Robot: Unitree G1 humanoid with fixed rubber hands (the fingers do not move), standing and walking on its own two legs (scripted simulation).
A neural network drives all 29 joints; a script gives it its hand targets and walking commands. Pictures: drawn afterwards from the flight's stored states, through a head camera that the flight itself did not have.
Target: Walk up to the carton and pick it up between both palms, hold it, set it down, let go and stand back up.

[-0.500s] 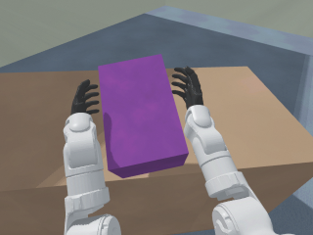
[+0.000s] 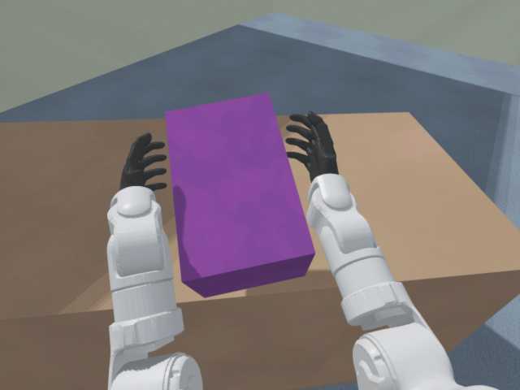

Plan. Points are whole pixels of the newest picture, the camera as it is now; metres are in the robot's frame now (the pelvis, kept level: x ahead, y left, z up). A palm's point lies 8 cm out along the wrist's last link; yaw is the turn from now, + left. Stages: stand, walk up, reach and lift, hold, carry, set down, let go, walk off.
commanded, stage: hold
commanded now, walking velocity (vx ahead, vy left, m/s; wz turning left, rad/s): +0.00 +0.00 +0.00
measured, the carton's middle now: (236, 195) +0.39 +0.01 +0.11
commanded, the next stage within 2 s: none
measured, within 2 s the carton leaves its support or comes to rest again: neither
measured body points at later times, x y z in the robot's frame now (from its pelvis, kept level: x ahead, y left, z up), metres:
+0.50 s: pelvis +0.00 +0.00 +0.00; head -0.04 +0.03 +0.45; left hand +0.36 +0.15 +0.17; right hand +0.37 -0.11 +0.19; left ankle +0.05 +0.12 -0.75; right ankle +0.01 -0.09 -0.75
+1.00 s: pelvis +0.00 +0.00 +0.00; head -0.04 +0.02 +0.45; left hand +0.36 +0.15 +0.18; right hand +0.37 -0.12 +0.19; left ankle +0.05 +0.12 -0.75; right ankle +0.01 -0.09 -0.75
